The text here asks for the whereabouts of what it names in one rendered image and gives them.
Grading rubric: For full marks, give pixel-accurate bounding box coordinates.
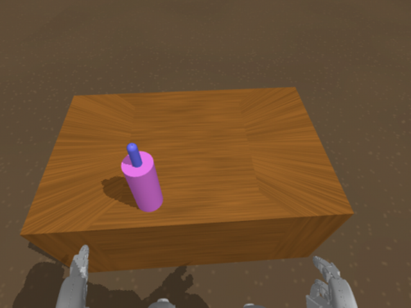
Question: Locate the left robot hand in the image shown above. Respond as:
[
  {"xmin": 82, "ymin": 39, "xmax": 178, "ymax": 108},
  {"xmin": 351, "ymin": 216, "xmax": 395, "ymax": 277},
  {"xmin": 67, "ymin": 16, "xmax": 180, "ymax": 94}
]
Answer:
[{"xmin": 56, "ymin": 244, "xmax": 89, "ymax": 308}]

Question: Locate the right robot hand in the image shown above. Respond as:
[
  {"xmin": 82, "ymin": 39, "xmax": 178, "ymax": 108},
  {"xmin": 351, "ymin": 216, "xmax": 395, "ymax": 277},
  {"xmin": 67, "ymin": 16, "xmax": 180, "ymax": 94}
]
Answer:
[{"xmin": 306, "ymin": 256, "xmax": 358, "ymax": 308}]

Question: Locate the bottle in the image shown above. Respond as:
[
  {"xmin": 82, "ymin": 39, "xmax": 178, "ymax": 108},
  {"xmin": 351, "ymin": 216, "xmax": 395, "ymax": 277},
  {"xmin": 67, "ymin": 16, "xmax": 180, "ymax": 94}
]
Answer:
[{"xmin": 121, "ymin": 143, "xmax": 163, "ymax": 212}]

